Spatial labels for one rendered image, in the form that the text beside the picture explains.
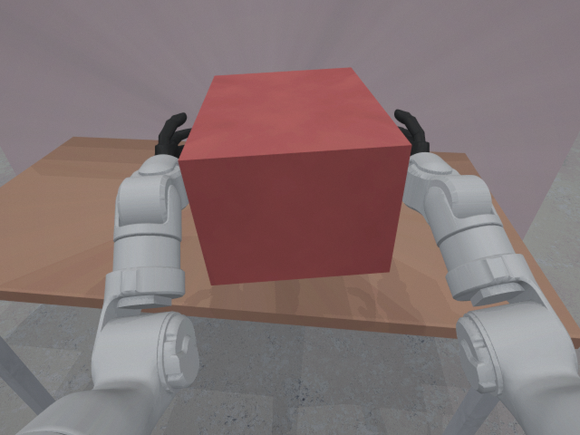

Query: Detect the left robot hand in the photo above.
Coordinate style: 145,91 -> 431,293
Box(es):
154,112 -> 192,158

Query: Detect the robot left upper arm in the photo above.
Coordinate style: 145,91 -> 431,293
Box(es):
15,311 -> 199,435

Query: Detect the carton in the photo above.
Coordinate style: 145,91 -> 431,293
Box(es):
178,67 -> 412,285

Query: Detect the table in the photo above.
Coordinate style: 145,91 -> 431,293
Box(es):
0,137 -> 580,435

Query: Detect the right robot forearm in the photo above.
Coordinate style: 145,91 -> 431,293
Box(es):
402,152 -> 578,373

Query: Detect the robot right upper arm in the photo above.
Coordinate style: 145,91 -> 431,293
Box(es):
456,300 -> 580,435

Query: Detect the left robot forearm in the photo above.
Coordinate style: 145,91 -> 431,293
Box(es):
92,154 -> 189,384

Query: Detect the right robot hand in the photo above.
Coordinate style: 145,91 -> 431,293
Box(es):
394,110 -> 430,155

